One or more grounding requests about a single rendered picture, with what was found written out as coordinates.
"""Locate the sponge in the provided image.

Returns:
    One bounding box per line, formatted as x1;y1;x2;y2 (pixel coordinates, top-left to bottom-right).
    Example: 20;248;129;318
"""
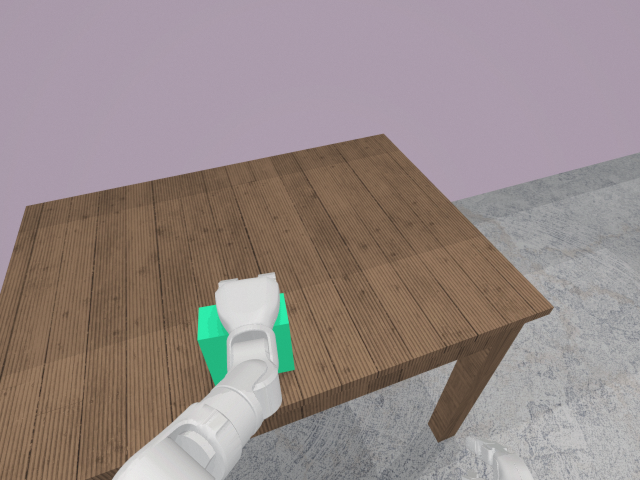
197;293;295;386

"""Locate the right robot hand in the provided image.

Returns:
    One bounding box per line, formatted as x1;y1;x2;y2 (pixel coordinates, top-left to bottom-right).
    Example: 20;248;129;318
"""
462;436;534;480

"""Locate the table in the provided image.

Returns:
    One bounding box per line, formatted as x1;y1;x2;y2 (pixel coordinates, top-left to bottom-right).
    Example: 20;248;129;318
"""
0;134;554;480

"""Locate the left robot forearm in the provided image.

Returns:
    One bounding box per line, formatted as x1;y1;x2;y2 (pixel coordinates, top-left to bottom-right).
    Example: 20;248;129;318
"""
112;324;282;480

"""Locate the robot left upper arm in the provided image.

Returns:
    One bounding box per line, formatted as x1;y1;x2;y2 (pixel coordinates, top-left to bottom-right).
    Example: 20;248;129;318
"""
122;437;215;480

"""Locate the left robot hand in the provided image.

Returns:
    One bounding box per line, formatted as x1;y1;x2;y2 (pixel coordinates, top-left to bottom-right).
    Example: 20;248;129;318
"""
215;272;280;334

